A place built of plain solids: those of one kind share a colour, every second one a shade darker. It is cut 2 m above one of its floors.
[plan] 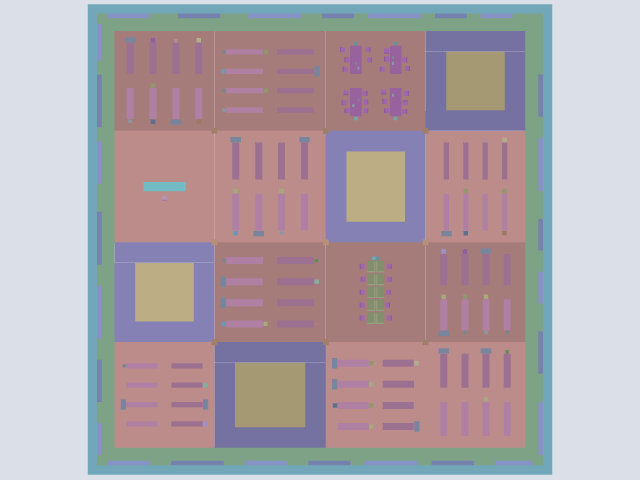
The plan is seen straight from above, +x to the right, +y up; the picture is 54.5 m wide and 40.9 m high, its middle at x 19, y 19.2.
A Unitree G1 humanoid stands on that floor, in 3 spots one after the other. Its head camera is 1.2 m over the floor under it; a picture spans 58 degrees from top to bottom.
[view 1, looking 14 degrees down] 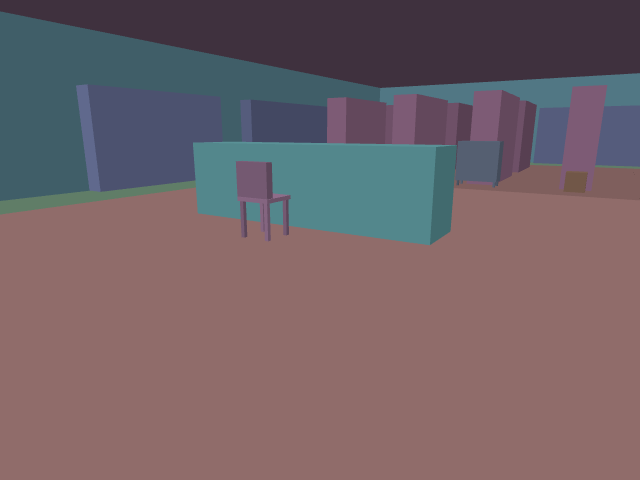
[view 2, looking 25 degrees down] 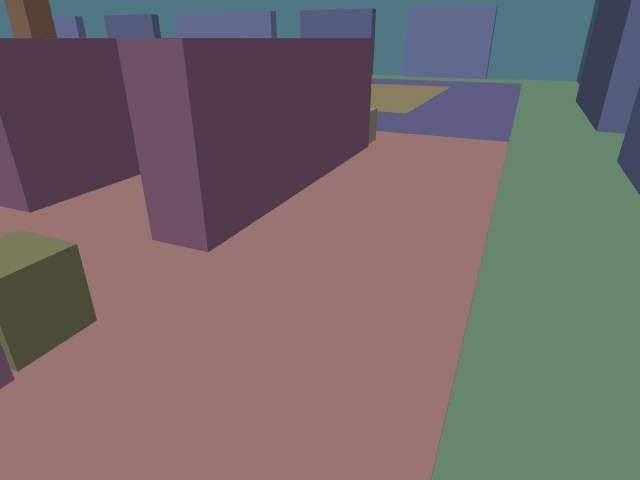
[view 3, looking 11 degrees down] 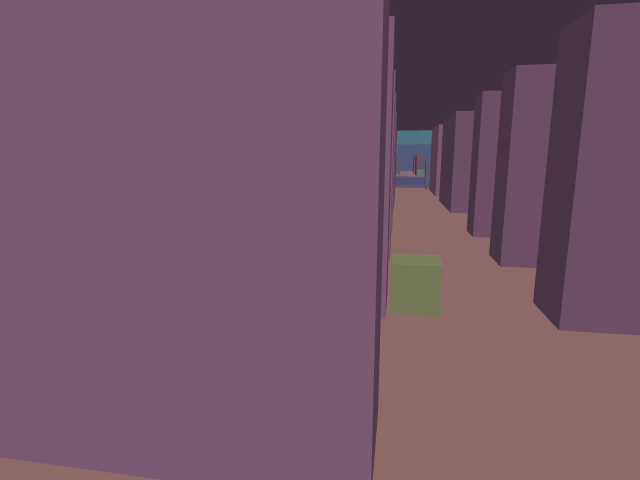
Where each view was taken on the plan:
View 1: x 8.95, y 18.85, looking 122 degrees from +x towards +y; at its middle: floor_bay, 4.96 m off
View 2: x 36.55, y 22.45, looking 114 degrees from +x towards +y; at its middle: floor_bay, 2.84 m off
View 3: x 36.55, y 5.45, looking -170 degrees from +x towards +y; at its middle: range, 1.35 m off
